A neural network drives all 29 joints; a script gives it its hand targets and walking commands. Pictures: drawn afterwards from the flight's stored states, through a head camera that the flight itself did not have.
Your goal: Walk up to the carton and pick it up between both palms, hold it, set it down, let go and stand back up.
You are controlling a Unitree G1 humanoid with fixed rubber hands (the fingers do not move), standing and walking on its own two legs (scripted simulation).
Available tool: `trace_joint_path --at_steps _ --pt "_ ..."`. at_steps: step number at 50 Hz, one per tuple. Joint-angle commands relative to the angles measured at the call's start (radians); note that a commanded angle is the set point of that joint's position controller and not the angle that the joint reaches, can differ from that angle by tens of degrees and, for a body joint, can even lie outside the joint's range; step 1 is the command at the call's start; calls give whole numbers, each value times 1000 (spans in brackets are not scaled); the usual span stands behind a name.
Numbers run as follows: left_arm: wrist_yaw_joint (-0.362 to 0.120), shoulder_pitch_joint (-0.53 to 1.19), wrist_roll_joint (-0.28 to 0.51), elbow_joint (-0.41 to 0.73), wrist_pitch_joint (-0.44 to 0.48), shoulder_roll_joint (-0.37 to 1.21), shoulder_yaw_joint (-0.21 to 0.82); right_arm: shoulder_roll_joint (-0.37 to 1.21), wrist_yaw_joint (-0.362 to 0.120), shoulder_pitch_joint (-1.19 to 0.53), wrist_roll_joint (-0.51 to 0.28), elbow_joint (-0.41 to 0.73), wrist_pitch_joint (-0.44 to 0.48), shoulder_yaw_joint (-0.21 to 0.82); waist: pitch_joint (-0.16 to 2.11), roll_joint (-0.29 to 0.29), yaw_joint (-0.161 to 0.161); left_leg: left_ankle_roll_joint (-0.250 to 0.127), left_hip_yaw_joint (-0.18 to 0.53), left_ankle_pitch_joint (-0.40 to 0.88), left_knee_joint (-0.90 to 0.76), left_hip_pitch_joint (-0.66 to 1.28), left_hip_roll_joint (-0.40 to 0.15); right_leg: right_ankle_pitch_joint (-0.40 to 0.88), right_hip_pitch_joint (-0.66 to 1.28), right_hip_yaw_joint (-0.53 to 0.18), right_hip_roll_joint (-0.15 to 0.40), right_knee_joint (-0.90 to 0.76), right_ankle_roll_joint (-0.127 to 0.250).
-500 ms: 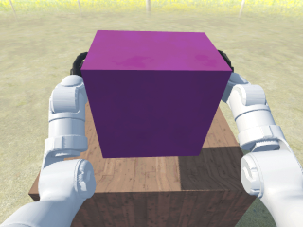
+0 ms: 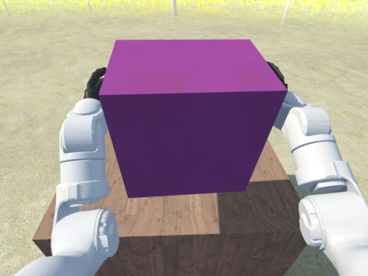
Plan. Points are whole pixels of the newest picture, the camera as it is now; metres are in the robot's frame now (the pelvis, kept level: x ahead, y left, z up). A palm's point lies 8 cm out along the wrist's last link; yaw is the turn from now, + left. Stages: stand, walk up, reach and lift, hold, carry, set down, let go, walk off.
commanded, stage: hold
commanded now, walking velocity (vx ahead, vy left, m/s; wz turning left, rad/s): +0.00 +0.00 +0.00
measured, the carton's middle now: (186, 122) +0.37 +0.00 +0.21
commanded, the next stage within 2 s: none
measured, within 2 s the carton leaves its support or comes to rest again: neither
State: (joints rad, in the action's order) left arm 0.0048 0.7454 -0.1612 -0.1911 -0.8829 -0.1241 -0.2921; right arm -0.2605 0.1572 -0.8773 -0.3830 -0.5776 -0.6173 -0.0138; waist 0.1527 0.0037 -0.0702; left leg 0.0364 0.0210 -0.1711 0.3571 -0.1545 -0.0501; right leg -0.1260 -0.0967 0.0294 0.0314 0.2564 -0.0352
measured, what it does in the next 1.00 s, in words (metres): stands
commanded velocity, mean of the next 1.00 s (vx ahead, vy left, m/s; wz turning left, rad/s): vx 0.00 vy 0.00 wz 0.00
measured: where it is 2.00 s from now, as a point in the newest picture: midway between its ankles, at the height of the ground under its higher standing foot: outside the picture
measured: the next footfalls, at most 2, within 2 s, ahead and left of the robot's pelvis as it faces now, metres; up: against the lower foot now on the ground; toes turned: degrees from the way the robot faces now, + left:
none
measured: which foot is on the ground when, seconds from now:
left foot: down 0.00-1.00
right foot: down 0.00-1.00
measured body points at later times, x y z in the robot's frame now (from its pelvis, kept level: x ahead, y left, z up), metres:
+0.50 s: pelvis +0.01 -0.01 +0.00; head -0.07 +0.00 +0.44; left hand +0.40 +0.19 +0.28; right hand +0.40 -0.18 +0.28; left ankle +0.01 +0.14 -0.75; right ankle +0.01 -0.15 -0.75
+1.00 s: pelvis +0.00 -0.01 +0.00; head -0.07 +0.00 +0.44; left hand +0.38 +0.18 +0.27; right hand +0.39 -0.18 +0.26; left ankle +0.01 +0.14 -0.75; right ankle +0.01 -0.15 -0.75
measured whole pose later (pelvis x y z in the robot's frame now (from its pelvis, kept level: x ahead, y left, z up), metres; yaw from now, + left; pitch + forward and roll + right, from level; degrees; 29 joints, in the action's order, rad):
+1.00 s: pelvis +0.00 -0.01 +0.00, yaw +0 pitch -2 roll -1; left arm -0.02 0.80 -0.18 -0.25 -0.89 -0.13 -0.32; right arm -0.25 0.16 -0.91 -0.36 -0.61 -0.65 -0.03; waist 0.16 -0.01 -0.06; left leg 0.04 0.03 -0.16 0.33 -0.15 -0.05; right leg -0.13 -0.10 0.03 0.03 0.26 -0.03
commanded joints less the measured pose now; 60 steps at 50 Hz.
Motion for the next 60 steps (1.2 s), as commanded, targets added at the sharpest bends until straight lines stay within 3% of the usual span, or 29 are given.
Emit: trace_joint_path --at_steps 1,3,5,8,10,13,15,18,19,20,22,23,25,27,29,31,32,36,40,41,42,45,47,48,49,51,56,59,60 --pt "-165 867 216 118 112 484 361 579 -169 -897 -133 284 49 233 402 -6 9 -4 -11 163 -51 51 95 127 167 -12 -121 12 28" --pt "-187 851 168 -40 99 481 304 542 -174 -903 -90 153 31 171 244 -20 22 -22 -17 -44 -122 -37 87 -32 125 -22 -96 -17 36" --pt "-187 875 198 14 116 491 336 568 -179 -922 -99 159 48 179 354 -43 11 -19 -22 5 -106 -15 87 35 151 -28 -97 10 32" --pt "-205 893 188 -108 123 471 296 613 -173 -979 -103 141 45 192 316 14 37 -44 -34 -8 -104 -43 98 6 155 -43 -87 -3 26" --pt "-209 938 219 -85 139 492 328 614 -164 -989 -93 123 48 168 356 -26 1 -24 -28 19 -86 -14 97 38 149 -34 -94 11 20" --pt "-213 999 205 -163 152 465 276 634 -170 -1017 -82 59 39 161 314 28 43 -47 -31 -36 -104 -43 93 -15 118 -38 -95 5 21" --pt "-213 1014 236 -67 166 478 303 652 -167 -1007 -106 95 53 180 410 -8 36 -35 -27 36 -74 -17 96 54 165 -49 -93 22 19" --pt "-219 978 234 -115 160 452 293 636 -145 -988 -105 106 38 171 388 6 14 -24 -42 119 -57 2 109 121 162 -28 -94 21 14" --pt "-216 959 234 -50 156 472 313 669 -142 -1012 -140 211 47 232 461 14 32 -26 -32 208 -31 32 109 196 211 -37 -96 32 12" --pt "-217 901 207 -111 140 437 255 610 -136 -943 -145 122 26 213 369 11 21 -23 -29 221 -30 11 112 219 208 -31 -94 35 11" --pt "-232 887 202 -20 130 433 269 625 -127 -927 -170 159 24 246 410 -7 26 -9 -25 291 -19 45 114 283 236 -32 -97 43 5" --pt "-239 841 211 -40 115 449 277 608 -117 -887 -171 156 13 233 363 -17 -3 -7 -33 325 -17 56 113 312 227 -37 -101 30 12" --pt "-244 863 181 -17 102 443 259 590 -114 -907 -187 182 3 248 323 -53 15 2 -22 307 -21 46 114 274 231 -35 -100 23 15" --pt "-241 865 242 119 110 477 347 597 -107 -909 -205 317 24 260 461 -52 -19 28 -14 442 15 121 108 392 246 -22 -120 41 14" --pt "-226 878 259 192 111 498 396 585 -97 -897 -212 371 25 264 476 -88 -41 50 -6 481 26 140 105 382 236 -12 -132 39 20" --pt "-213 864 229 133 88 461 362 531 -110 -814 -185 272 -7 220 351 -81 -43 44 10 445 4 122 92 305 181 -6 -132 21 28" --pt "-213 870 235 193 89 485 390 521 -120 -808 -180 276 1 205 371 -105 -52 53 17 458 0 134 85 305 190 1 -126 21 36" --pt "-204 833 221 181 80 482 376 539 -134 -846 -191 334 0 234 367 -92 -9 41 5 390 -17 91 88 274 197 -3 -125 16 41" --pt "-198 790 227 260 78 471 386 544 -129 -844 -205 441 16 293 480 -55 -5 41 -1 475 12 147 98 386 266 -6 -125 37 35" --pt "-192 800 227 307 78 485 397 537 -127 -820 -211 437 16 279 513 -109 -3 52 -6 500 18 157 95 386 253 -8 -132 48 40" --pt "-191 768 199 170 64 461 334 514 -128 -810 -191 368 0 262 383 -63 -5 41 -10 386 -12 106 98 295 225 -25 -129 21 38" --pt "-205 824 169 107 76 471 323 534 -158 -859 -132 284 13 208 346 -42 25 7 -11 120 -89 27 83 78 181 -14 -125 9 49" --pt "-200 868 215 160 96 483 363 565 -163 -885 -146 296 28 228 396 -54 22 10 -8 186 -74 39 87 137 174 -19 -118 19 44" --pt "-196 858 233 142 97 501 385 574 -157 -882 -146 303 30 235 419 -46 -12 15 -16 214 -49 62 93 174 177 -23 -121 17 40" --pt "-189 887 227 125 102 503 369 601 -158 -923 -156 301 28 254 418 -37 17 12 -15 209 -47 56 99 159 172 -25 -116 13 34" --pt "-190 852 220 77 105 498 364 611 -150 -943 -150 315 39 248 422 -15 8 2 -18 217 -33 65 101 198 187 -24 -115 18 25" --pt "-228 903 163 -129 108 424 244 624 -153 -1004 -115 166 17 215 263 51 60 -57 -48 -52 -102 -68 111 -34 148 -35 -94 -3 18" --pt "-225 990 224 -57 136 478 325 662 -155 -985 -93 138 31 183 365 -3 6 -33 -37 -15 -87 -43 112 7 145 -38 -94 13 19" --pt "-219 1023 233 -22 147 485 339 653 -155 -1009 -103 142 35 168 399 -35 16 -20 -29 48 -72 6 104 65 134 -37 -96 19 19"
